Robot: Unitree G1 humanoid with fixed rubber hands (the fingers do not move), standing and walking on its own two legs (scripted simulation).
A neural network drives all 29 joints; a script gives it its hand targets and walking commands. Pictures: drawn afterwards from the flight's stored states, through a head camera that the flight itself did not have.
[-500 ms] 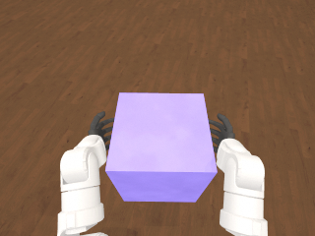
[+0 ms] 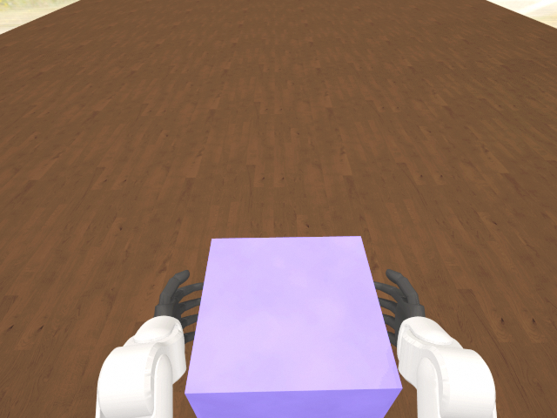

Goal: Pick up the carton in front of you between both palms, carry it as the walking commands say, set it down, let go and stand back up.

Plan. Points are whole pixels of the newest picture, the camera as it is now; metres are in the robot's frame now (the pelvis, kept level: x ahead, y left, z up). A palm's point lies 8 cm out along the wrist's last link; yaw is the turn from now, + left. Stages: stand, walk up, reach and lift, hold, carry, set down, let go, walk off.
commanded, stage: carry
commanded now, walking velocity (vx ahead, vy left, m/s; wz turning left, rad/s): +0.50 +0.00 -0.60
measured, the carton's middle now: (287, 348) +0.24 +0.01 +0.01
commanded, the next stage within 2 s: none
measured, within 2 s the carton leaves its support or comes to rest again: neither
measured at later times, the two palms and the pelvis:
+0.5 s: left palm (251, 177) +0.57 +0.09 +0.07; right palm (403, 214) +0.45 -0.19 +0.08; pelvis +0.30 +0.04 +0.00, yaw -22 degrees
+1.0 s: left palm (347, 117) +0.82 -0.13 +0.08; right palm (473, 150) +0.67 -0.40 +0.08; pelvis +0.54 -0.15 +0.00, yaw -28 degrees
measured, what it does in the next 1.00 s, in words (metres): walks ahead, turning right: left foot, then right foot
